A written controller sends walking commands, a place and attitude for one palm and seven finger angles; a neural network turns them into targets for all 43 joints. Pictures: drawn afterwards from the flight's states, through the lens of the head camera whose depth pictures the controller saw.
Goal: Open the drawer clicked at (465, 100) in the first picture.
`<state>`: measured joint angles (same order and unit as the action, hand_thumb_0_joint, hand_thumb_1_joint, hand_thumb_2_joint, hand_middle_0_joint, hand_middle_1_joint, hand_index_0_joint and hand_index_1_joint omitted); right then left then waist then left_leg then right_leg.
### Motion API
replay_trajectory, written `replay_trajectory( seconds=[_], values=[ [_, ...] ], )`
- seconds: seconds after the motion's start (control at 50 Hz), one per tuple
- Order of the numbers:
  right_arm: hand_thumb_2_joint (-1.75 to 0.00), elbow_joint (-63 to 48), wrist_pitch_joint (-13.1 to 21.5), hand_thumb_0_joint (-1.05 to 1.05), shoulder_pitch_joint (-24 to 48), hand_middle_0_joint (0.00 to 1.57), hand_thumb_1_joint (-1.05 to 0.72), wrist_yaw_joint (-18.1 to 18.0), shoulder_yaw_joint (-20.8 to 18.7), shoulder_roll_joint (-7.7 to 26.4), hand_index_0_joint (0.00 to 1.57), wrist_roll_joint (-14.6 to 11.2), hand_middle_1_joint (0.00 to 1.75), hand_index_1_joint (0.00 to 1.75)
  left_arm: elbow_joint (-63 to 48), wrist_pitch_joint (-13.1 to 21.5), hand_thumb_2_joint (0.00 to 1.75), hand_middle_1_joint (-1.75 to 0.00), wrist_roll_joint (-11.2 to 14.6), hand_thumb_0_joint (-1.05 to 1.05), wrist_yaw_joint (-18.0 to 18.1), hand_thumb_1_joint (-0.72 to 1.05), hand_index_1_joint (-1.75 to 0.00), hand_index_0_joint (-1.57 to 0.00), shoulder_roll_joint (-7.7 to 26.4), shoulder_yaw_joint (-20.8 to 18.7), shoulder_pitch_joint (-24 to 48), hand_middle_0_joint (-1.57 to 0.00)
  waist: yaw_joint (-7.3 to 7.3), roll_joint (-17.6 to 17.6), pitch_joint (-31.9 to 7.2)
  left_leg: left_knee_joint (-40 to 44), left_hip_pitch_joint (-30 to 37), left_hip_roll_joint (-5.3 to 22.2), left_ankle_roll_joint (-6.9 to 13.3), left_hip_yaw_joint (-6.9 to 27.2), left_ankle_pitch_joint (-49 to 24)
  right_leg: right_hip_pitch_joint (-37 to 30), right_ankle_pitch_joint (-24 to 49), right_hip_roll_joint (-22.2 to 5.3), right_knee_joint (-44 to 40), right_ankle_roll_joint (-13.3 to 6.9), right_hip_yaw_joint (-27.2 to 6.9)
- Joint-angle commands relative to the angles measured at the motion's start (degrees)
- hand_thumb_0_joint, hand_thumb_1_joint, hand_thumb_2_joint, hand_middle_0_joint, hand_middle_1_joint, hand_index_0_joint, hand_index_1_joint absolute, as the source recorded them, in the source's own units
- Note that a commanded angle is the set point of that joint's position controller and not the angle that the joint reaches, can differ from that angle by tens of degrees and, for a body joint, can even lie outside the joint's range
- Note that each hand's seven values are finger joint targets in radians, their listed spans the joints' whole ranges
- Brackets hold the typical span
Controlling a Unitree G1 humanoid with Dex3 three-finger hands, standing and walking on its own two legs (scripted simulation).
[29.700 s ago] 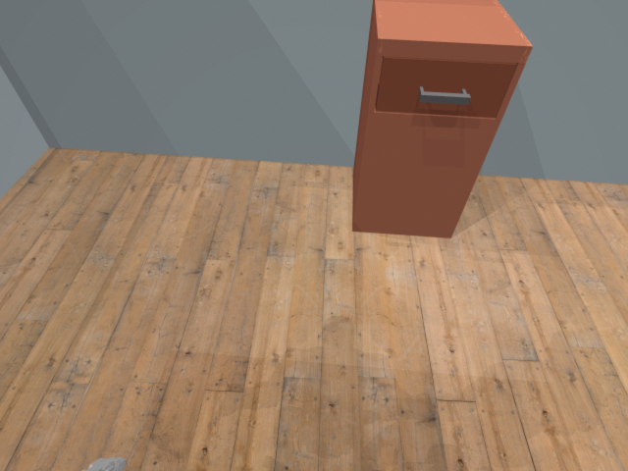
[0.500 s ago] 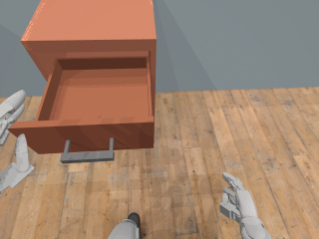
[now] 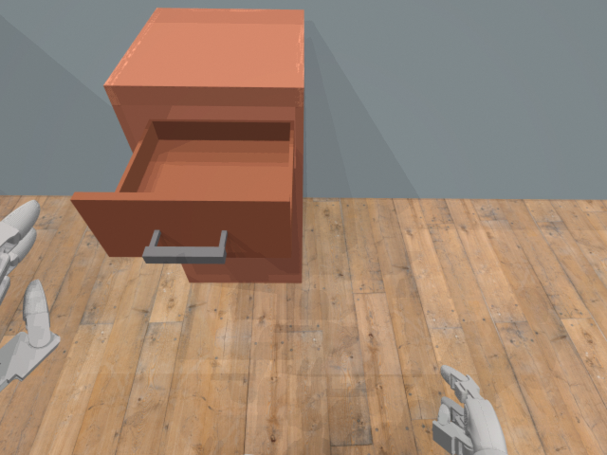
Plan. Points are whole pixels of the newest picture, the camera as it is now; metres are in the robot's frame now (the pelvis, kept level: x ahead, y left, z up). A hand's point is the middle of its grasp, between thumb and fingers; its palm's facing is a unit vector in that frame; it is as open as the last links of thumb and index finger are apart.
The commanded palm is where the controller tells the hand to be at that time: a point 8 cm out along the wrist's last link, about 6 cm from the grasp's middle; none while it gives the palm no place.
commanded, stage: stop stepping back and stand still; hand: left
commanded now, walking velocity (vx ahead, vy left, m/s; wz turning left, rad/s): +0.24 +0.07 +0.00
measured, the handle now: (187, 245) +0.48 +0.24 -0.09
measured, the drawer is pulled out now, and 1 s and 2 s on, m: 0.30 0.30 0.30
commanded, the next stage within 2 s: let the arm hang, fingers relaxed in 0.48 s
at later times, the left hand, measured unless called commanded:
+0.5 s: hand (6, 393) +0.15 +0.24 +0.17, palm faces +0.41 -0.78 -0.46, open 7.4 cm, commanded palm +0.09 +0.29 +0.18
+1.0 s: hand out of the picture -0.02 +0.18 -0.17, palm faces +0.13 -0.97 -0.20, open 7.0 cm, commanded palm none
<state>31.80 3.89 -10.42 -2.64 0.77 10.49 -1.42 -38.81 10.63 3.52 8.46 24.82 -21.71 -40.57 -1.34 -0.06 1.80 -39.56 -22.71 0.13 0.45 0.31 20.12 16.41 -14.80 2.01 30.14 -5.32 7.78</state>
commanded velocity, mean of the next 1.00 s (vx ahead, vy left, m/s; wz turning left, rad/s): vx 0.05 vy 0.00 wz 0.00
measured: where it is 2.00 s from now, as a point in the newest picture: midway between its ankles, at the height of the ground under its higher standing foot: outside the picture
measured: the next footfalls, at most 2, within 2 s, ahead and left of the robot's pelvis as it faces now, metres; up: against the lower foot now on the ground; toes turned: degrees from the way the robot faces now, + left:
left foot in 0.24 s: +0.01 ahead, +0.13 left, +0.00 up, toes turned +3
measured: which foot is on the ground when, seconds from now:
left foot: up 0.00-0.22, down 0.24-1.00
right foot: down 0.00-1.00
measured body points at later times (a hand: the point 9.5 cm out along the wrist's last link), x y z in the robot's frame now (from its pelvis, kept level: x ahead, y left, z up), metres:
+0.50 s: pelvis -0.03 +0.00 +0.00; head -0.04 -0.01 +0.45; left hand +0.12 +0.28 +0.19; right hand +0.12 -0.23 -0.10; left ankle -0.05 +0.14 -0.72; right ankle +0.02 -0.06 -0.73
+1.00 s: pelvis -0.02 +0.00 +0.01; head +0.01 +0.01 +0.45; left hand -0.03 +0.23 -0.15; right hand +0.00 -0.24 -0.15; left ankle -0.03 +0.13 -0.73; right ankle +0.01 -0.07 -0.73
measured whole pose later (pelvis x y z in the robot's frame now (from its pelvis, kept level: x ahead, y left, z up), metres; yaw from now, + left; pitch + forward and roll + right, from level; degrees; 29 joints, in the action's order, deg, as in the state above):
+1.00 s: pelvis -0.02 +0.00 +0.01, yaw +5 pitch -1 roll +0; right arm 58.4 -1.3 -17.5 -2.1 -0.5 9.1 1.1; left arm 57.2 -1.5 -0.5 1.2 10.7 -2.0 -16.6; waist 0.1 0.9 5.0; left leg -27.9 -11.7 1.2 -1.2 2.1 14.7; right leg 12.5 -11.4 4.2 25.2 -4.4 2.5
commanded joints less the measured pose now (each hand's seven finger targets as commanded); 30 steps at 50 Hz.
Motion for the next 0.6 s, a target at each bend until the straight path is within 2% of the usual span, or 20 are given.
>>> replay_trajectory(
  seconds=[0.0,0.04,0.1,0.14,0.16,0.18,0.22,0.24,0.28,0.3,0.34,0.36,0.4,0.42,0.44,0.46,0.5,0.54,0.56,0.58],
  values=[
    [-0.9,-5.9,1.3,0.0,3.0,0.2,-0.9,-0.3,-3.7,7.8,0.2,0.5,0.3,0.3,-1.2,2.4,0.9,-0.3,0.2,0.0,1.3,0.9,-0.3,-0.2,4.9,-4.9,4.8,-0.2,-1.83,7.1,-1.9,-19.5,-5.1,0.1,-0.2,3.0,1.7,4.5,-18.4,-21.1,-21.7,-2.0,-24.8],
    [-0.9,-5.6,1.5,0.0,3.6,0.2,-0.9,-0.8,-3.2,7.8,0.2,0.6,0.3,0.3,1.8,2.8,0.9,-0.3,-1.1,0.0,1.1,0.9,-0.3,-0.2,4.8,-3.6,5.6,-0.2,-1.44,7.7,-2.4,-13.0,-2.1,0.2,0.2,-0.2,0.4,4.8,-18.1,-17.9,-21.3,-0.5,-17.8],
    [-0.9,-6.0,2.7,0.0,5.1,0.2,-0.9,-1.6,-2.9,7.6,0.2,0.8,0.3,0.3,-1.1,3.2,0.9,-0.3,-2.2,0.0,1.5,0.9,-0.3,-0.2,5.1,-2.3,6.7,-0.2,0.32,7.7,-2.1,0.2,2.2,-0.5,1.9,-3.7,3.6,2.6,-20.0,-17.5,-22.6,0.4,-18.1],
    [-0.9,-5.7,3.6,0.0,3.5,0.2,-0.9,-1.5,-2.9,7.3,0.2,1.2,0.3,0.3,-3.7,3.2,0.9,-0.3,-2.5,0.0,2.1,0.9,-0.3,-0.2,5.6,-3.0,5.3,-0.2,0.48,8.1,-4.4,11.0,6.7,-0.7,2.8,-4.9,2.1,-0.8,-18.8,-16.6,-20.9,0.8,-17.3],
    [-0.9,-5.9,4.0,0.0,2.7,0.2,-0.9,-1.5,-3.0,7.5,0.2,1.3,0.3,0.3,-6.2,3.5,0.9,-0.3,-2.5,0.0,2.4,0.9,-0.3,-0.2,5.7,-3.0,5.2,-0.2,0.24,5.2,-5.2,16.6,9.7,-0.6,3.2,-4.6,0.8,-1.6,-18.3,-15.4,-19.1,1.5,-16.6],
    [-0.9,-6.3,4.4,0.0,2.6,0.2,-0.9,-1.7,-3.2,7.8,0.2,1.2,0.3,0.3,-8.7,3.8,0.9,-0.3,-2.3,0.0,2.6,0.9,-0.3,-0.2,6.8,-3.8,5.1,-0.2,0.19,1.1,-5.5,20.8,12.4,1.0,3.6,-3.6,-0.6,-2.2,-14.9,-13.4,-15.8,2.1,-15.3],
    [-0.9,-7.2,4.9,0.0,2.5,0.2,-0.9,-1.5,-3.9,9.8,0.2,1.7,0.3,0.3,-11.5,5.0,0.9,-0.3,-1.8,0.0,2.7,0.9,-0.3,-0.2,6.8,-4.2,6.4,-0.2,0.81,-9.6,-5.1,25.5,10.2,8.4,6.2,6.6,-0.7,-4.1,-8.4,-6.0,-3.7,5.2,-9.5],
    [-0.9,-7.1,5.0,0.0,2.6,0.2,-0.9,-1.0,-4.4,10.1,0.2,1.1,0.3,0.3,-10.9,4.8,0.9,-0.3,-2.0,0.0,2.7,0.9,-0.3,-0.2,7.0,-5.0,5.1,-0.2,1.55,-11.2,-6.9,23.2,10.7,11.5,7.0,9.4,-5.7,-3.8,-3.7,-3.5,2.6,6.3,-6.1],
    [-0.9,-6.7,4.7,0.0,2.7,0.2,-0.9,-0.9,-3.4,7.5,0.2,0.5,0.3,0.3,-8.5,3.4,0.9,-0.3,-2.0,0.0,2.4,0.9,-0.3,-0.2,7.5,-6.9,3.3,-0.2,0.92,-14.2,-3.2,27.7,1.2,12.5,6.5,10.0,11.5,-4.1,-8.3,-2.5,6.6,5.3,-4.6],
    [-0.9,-6.5,4.7,0.0,2.8,0.2,-0.9,-1.1,-3.4,7.5,0.2,0.4,0.3,0.3,-7.8,3.3,0.9,-0.3,-2.0,0.0,2.3,0.9,-0.3,-0.2,6.4,-6.0,4.3,-0.2,0.42,-12.1,-0.4,25.7,-2.1,11.9,6.4,8.9,10.3,-5.7,-6.0,-2.5,4.7,5.4,-4.2],
    [-0.9,-5.5,4.7,0.0,2.6,0.2,-0.9,-1.1,-3.4,8.2,0.2,0.1,0.3,0.3,-2.5,3.0,0.9,-0.3,-1.5,0.0,2.0,0.9,-0.3,-0.2,5.4,-5.6,3.9,-0.2,0.31,-4.5,1.0,20.8,-4.7,9.4,5.4,5.6,6.6,-9.3,-3.8,-2.9,-1.6,5.5,-5.9],
    [-0.9,-5.5,4.7,0.0,2.6,0.2,-0.9,-1.1,-3.6,8.4,0.2,0.0,0.3,0.3,-1.1,3.1,0.9,-0.3,-1.5,0.0,1.7,0.9,-0.3,-0.2,4.9,-5.3,4.3,-0.2,0.25,-1.1,1.6,18.0,-5.1,7.0,4.4,4.0,7.7,-8.9,-6.9,-3.9,-5.7,5.1,-9.4],
    [-0.9,-5.6,4.4,0.0,2.4,0.2,-0.9,-1.0,-3.9,8.0,0.2,0.1,0.3,0.3,-0.7,3.4,0.9,-0.3,-1.4,0.0,1.4,0.9,-0.3,-0.2,4.9,-4.4,5.7,-0.2,-0.35,6.3,2.1,7.4,-2.3,1.3,2.3,0.0,8.6,-1.5,-21.4,-10.5,-16.9,2.0,-23.0],
    [-0.9,-5.3,4.0,0.0,1.5,0.2,-0.9,-0.7,-4.0,7.8,0.2,0.2,0.3,0.3,-0.3,3.5,0.9,-0.3,-1.5,0.0,1.5,0.9,-0.3,-0.2,4.7,-4.0,5.6,-0.2,-0.41,8.4,0.9,1.0,-1.4,0.1,1.8,-1.9,6.6,-0.5,-26.7,-14.9,-21.5,1.2,-28.6],
    [-0.9,-4.9,3.5,0.0,1.4,0.2,-0.9,-0.3,-4.1,7.6,0.2,0.4,0.3,0.3,-1.2,4.0,0.9,-0.3,-1.6,0.0,1.6,0.9,-0.3,-0.2,4.9,-4.0,6.3,-0.2,-0.38,10.2,-0.6,-3.2,-1.8,-0.1,1.6,-1.5,4.0,-2.5,-23.1,-17.5,-22.5,0.6,-30.0],
    [-0.9,-4.9,3.4,0.0,1.7,0.2,-0.9,0.0,-4.2,7.7,0.2,0.5,0.3,0.3,-1.6,4.2,0.9,-0.3,-1.7,0.0,1.5,0.9,-0.3,-0.2,4.6,-3.7,6.4,-0.2,-0.29,10.1,-1.9,-4.2,-1.0,0.4,1.6,-0.3,3.5,-3.3,-17.1,-17.9,-21.6,-0.2,-28.3],
    [-0.9,-5.0,3.3,0.0,2.3,0.2,-0.9,-0.1,-3.1,6.6,0.2,0.8,0.3,0.3,-4.2,4.3,0.9,-0.3,-1.9,0.0,1.8,0.9,-0.3,-0.2,5.2,-3.8,7.1,-0.2,-0.37,6.9,-3.5,5.4,4.1,1.6,1.9,0.2,2.8,-2.6,-11.5,-17.0,-17.9,-1.5,-22.0],
    [-0.9,-5.4,3.3,0.0,2.2,0.2,-0.9,-0.5,-2.5,6.9,0.2,1.2,0.3,0.3,-6.8,4.3,0.9,-0.3,-1.7,0.0,2.2,0.9,-0.3,-0.2,5.2,-3.5,5.6,-0.2,-0.23,0.9,-4.0,16.4,11.1,1.6,2.5,0.0,-1.9,-0.4,-12.3,-11.9,-14.2,1.2,-15.8],
    [-0.9,10.7,4.6,0.0,-2.6,0.2,-0.9,5.1,-5.2,11.4,0.2,2.3,0.3,0.3,42.6,-5.5,0.9,-0.3,-7.4,0.0,-5.6,0.9,-0.3,-0.2,-7.3,16.9,12.8,-0.2,-3.63,-5.9,1.4,10.1,8.5,7.2,3.8,9.9,-12.5,12.3,-0.8,-9.5,3.4,2.3,-7.3],
    [-0.9,9.0,1.6,0.0,-6.2,0.2,-0.9,4.1,-4.4,9.0,0.2,2.8,0.3,0.3,44.0,-9.8,0.9,-0.3,-5.9,0.0,-6.6,0.9,-0.3,-0.2,-10.5,15.7,11.0,-0.2,-2.37,-7.4,-1.8,16.2,7.8,13.0,6.7,15.3,-18.0,10.8,-0.7,-5.0,10.3,4.3,-6.2]
  ],
)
